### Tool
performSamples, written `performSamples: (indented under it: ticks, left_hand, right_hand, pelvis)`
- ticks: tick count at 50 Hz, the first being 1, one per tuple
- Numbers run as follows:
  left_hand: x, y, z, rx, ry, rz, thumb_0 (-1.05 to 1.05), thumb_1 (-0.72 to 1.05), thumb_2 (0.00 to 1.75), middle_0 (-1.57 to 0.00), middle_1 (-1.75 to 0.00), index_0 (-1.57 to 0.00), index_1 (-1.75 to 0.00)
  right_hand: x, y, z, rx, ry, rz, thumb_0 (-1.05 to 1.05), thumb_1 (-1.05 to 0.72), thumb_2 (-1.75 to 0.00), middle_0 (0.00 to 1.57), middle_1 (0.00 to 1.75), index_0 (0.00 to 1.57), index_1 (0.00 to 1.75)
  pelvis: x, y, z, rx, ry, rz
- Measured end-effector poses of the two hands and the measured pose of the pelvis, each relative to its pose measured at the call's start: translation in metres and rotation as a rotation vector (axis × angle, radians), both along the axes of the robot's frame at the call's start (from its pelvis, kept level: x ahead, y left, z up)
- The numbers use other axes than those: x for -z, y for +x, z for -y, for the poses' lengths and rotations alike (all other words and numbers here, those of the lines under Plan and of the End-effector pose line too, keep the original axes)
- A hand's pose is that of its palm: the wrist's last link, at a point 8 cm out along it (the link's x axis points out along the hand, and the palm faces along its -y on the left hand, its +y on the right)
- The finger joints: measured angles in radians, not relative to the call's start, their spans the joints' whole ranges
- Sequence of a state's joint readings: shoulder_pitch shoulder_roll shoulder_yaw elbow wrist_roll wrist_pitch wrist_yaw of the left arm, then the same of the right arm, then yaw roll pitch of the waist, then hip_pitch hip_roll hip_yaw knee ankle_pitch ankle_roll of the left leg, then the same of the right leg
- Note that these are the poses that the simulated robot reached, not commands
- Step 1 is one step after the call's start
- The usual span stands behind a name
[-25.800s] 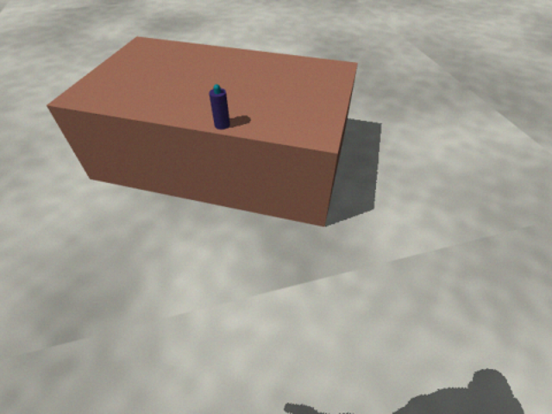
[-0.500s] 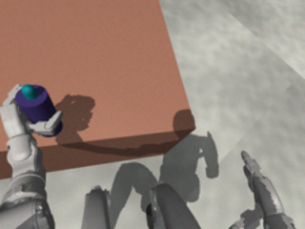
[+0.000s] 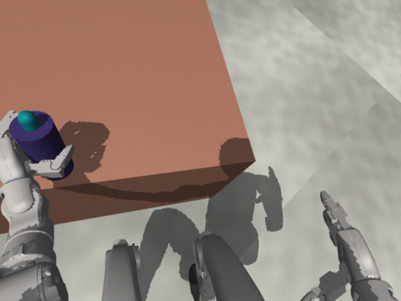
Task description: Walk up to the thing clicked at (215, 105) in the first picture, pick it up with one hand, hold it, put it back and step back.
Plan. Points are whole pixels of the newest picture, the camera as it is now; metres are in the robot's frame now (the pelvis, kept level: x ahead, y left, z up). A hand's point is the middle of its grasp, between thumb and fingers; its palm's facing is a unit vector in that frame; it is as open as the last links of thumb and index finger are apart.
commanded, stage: lower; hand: left
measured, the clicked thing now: (43, 144) +0.44 +0.24 -0.05
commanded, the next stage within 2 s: loosen in 0.30 s
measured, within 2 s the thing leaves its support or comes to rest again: rests again in 0.60 s
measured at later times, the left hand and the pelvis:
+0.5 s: hand (49, 150) +0.44 +0.23 -0.06, palm faces +0.31 -0.95 -0.03, open 9.4 cm; pelvis +0.00 +0.00 -0.01, yaw +0 degrees
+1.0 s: hand (50, 150) +0.44 +0.23 -0.06, palm faces +0.30 -0.95 -0.02, open 16.5 cm; pelvis -0.01 +0.00 -0.02, yaw +0 degrees
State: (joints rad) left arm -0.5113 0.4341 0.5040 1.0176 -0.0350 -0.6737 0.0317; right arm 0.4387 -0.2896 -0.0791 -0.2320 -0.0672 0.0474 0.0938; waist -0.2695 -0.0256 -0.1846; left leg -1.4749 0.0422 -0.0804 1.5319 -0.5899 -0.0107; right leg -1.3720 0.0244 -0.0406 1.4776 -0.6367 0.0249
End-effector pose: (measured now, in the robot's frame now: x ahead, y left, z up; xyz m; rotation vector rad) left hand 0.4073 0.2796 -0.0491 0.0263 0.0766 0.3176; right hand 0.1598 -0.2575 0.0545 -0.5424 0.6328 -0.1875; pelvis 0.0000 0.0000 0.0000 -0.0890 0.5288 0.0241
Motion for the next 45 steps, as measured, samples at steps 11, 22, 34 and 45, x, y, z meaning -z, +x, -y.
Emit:
performSamples:
  ticks: [11, 22, 34, 45]
  left_hand:
    - [0.009, -0.001, 0.001, 0.005, 0.003, 0.009, -0.02, -0.35, 1.18, -0.8, -1.13, -0.74, -1.1]
    - [0.01, -0.003, 0.002, 0.008, 0.008, 0.031, -0.02, -0.35, 1.18, -0.8, -1.13, -0.74, -1.1]
    - [0.014, -0.008, 0.001, 0.017, -0.008, 0.046, -0.01, -0.37, 0.78, -0.84, -0.9, -0.82, -0.88]
    - [0.014, -0.006, 0.003, 0.006, -0.011, 0.047, -0.01, -0.57, 0.22, -0.48, -0.39, -0.48, -0.38]
  right_hand:
    - [-0.003, 0.003, 0.0, -0.016, -0.022, 0.012, -0.01, 0.49, -0.07, 0.06, 0.06, 0.07, 0.06]
    - [-0.001, -0.002, -0.002, -0.015, -0.018, 0.023, -0.01, 0.49, -0.07, 0.07, 0.06, 0.07, 0.06]
    - [-0.004, -0.002, -0.007, -0.03, -0.031, 0.04, -0.01, 0.49, -0.05, 0.07, 0.06, 0.07, 0.05]
    - [-0.003, -0.006, -0.005, -0.016, -0.034, 0.034, -0.01, 0.5, -0.06, 0.07, 0.06, 0.07, 0.06]
  pelvis:
    - [0.006, 0.001, 0.002, -0.001, -0.004, -0.01]
    - [0.011, -0.002, -0.001, 0.002, -0.008, -0.012]
    - [0.014, -0.006, -0.003, -0.002, -0.009, -0.009]
    - [0.016, -0.007, -0.003, -0.001, -0.009, -0.006]
